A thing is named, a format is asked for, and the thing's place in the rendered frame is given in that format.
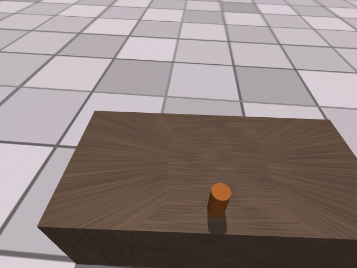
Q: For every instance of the can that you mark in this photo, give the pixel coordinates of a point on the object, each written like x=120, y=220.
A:
x=218, y=200

